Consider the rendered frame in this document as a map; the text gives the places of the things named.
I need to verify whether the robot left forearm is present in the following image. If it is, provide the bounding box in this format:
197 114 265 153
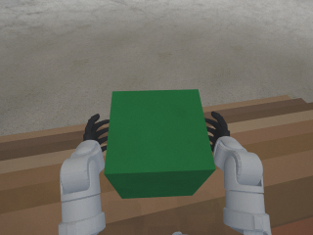
58 140 106 235

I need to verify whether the robot left hand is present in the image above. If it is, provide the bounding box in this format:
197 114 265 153
83 114 110 152

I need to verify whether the carton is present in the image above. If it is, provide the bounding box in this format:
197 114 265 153
104 89 216 199

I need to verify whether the robot right hand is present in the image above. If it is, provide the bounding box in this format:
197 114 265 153
204 111 230 152

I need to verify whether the robot right forearm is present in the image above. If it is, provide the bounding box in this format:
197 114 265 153
213 136 272 235

